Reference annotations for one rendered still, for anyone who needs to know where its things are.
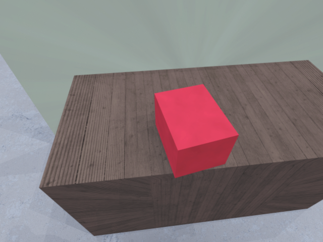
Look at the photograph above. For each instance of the carton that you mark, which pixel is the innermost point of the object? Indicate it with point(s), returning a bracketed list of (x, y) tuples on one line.
[(195, 133)]

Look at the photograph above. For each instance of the pedestal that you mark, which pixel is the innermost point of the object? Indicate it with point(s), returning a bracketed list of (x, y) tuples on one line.
[(108, 168)]

